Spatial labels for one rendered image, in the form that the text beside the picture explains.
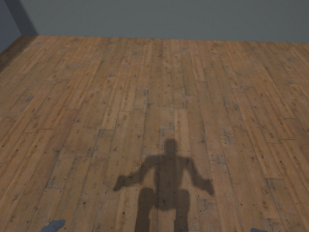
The left robot hand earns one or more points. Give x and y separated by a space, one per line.
53 226

